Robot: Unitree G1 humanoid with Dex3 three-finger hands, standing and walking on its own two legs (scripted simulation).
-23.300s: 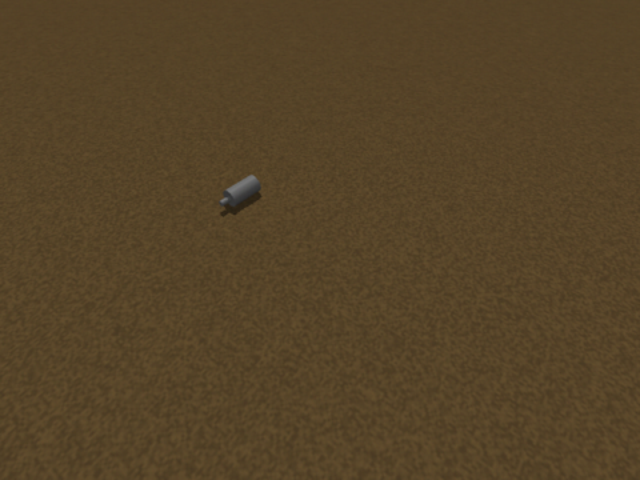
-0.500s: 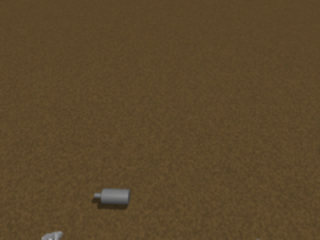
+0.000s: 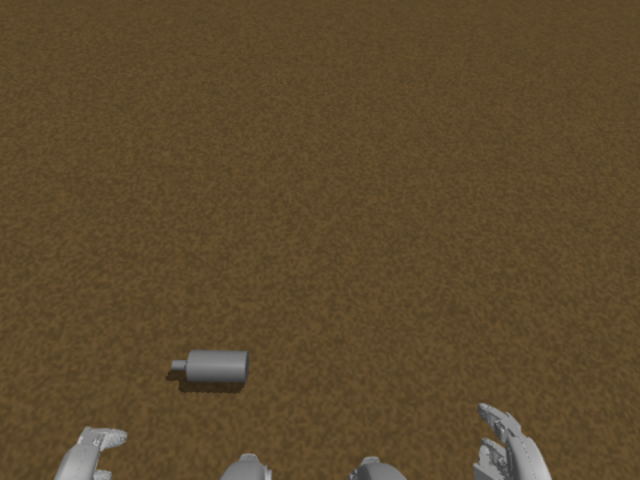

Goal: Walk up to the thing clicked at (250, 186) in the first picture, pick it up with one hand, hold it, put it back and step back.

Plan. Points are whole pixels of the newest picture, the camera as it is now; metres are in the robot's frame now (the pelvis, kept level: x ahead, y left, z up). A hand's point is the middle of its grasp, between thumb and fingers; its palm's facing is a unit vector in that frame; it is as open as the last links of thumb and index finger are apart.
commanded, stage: rise first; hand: left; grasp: from above
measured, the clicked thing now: (210, 365) +0.45 +0.27 -0.67
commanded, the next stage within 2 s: none
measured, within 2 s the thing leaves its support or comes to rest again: neither
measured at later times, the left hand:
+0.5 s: hand out of the picture +0.14 +0.26 -0.21, palm faces -0.28 -0.78 -0.56, open 14.3 cm
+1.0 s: hand (163, 418) +0.27 +0.29 -0.41, palm faces -0.48 -0.29 -0.83, open 13.9 cm
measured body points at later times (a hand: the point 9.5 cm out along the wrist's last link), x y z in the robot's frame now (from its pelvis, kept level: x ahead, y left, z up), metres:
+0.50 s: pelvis -0.02 +0.00 -0.07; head +0.10 +0.02 +0.36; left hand +0.15 +0.30 -0.18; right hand +0.17 -0.25 -0.16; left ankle +0.00 +0.12 -0.67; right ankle -0.01 -0.13 -0.67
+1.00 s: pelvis -0.09 -0.01 -0.28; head +0.12 +0.01 +0.12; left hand +0.30 +0.30 -0.36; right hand +0.04 -0.28 -0.42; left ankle +0.00 +0.12 -0.67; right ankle -0.01 -0.13 -0.67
